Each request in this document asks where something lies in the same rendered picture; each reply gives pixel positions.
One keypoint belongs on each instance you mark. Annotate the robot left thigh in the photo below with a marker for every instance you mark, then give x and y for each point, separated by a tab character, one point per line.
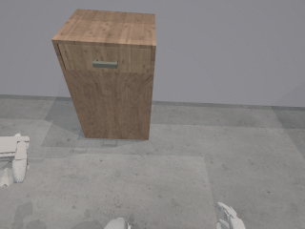
118	224

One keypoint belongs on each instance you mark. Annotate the robot right hand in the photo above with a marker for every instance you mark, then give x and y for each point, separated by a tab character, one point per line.
230	215

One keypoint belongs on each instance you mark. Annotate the drawer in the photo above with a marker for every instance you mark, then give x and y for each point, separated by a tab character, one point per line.
130	60

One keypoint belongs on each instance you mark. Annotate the robot left hand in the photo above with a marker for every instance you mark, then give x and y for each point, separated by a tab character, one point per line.
13	149

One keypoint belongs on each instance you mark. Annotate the cabinet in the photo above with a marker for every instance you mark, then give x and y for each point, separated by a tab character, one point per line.
110	105

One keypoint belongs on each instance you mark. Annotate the handle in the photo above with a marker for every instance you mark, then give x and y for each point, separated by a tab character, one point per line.
105	64

